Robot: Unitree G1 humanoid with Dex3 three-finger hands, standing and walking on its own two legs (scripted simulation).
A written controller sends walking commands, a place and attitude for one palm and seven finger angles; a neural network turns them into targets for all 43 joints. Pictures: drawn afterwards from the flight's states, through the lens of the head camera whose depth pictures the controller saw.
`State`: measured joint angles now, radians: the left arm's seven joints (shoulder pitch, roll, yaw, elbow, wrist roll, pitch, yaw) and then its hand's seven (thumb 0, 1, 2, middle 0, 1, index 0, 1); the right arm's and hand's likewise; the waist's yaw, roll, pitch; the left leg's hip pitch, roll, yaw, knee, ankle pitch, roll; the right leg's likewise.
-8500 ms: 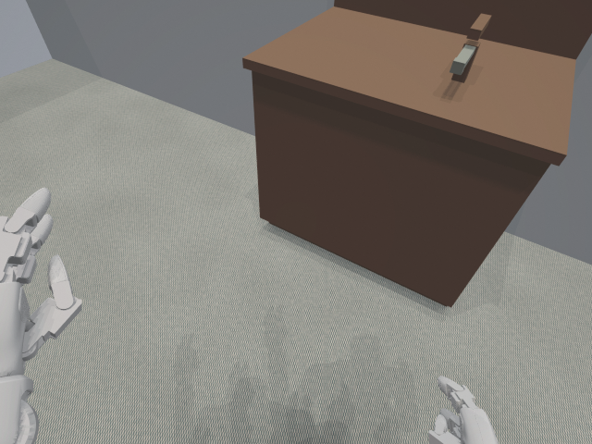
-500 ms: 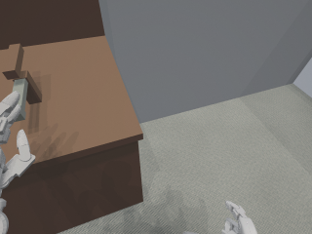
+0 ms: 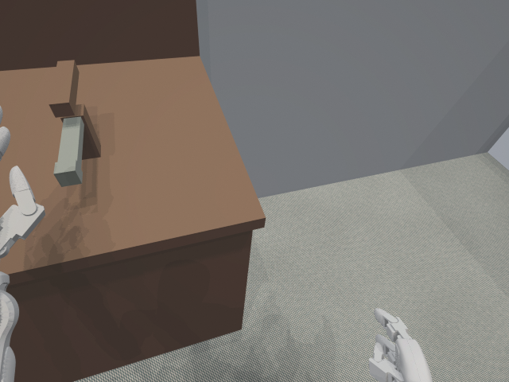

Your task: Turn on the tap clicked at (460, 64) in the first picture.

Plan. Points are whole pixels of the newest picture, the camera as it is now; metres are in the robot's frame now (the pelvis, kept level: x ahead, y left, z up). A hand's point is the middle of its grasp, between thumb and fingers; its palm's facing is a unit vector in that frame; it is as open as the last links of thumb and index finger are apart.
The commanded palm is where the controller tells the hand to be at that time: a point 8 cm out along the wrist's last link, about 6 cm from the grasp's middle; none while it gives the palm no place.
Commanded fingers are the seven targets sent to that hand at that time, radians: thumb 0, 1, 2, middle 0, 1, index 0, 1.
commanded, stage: come to a stop and stand still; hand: left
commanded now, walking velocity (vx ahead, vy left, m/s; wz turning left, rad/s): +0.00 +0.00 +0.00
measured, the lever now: (68, 173) +0.34 +0.33 +0.13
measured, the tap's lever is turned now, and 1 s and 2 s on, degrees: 0 0 0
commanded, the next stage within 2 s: look again from close up in 0.46 s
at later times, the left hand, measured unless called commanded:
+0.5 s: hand (31, 226) +0.22 +0.29 +0.17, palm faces +0.42 -0.86 -0.31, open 7.4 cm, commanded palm +0.17 +0.32 +0.18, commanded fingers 0.00 0.90 0.90 -0.20 -0.30 -0.20 -0.30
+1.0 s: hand (69, 217) +0.25 +0.26 +0.17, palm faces +0.41 -0.85 -0.34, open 7.4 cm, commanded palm +0.18 +0.29 +0.18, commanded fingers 0.00 0.90 0.90 -0.20 -0.30 -0.20 -0.30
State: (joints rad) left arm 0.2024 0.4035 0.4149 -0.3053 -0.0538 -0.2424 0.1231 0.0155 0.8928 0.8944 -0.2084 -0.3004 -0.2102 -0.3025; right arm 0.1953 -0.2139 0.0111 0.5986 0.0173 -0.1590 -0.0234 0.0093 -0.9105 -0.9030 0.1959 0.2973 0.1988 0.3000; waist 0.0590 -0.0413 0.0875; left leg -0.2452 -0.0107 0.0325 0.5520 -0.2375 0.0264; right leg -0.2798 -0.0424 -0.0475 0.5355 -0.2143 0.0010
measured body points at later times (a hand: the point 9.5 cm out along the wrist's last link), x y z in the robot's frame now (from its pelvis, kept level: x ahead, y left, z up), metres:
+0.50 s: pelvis +0.01 +0.04 +0.01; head +0.01 +0.07 +0.46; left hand +0.20 +0.34 +0.18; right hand +0.19 -0.16 -0.06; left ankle +0.04 +0.10 -0.73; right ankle +0.02 -0.11 -0.73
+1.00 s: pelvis +0.03 +0.01 +0.01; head +0.04 +0.03 +0.46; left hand +0.22 +0.31 +0.18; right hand +0.21 -0.21 -0.06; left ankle +0.04 +0.10 -0.73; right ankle +0.03 -0.11 -0.73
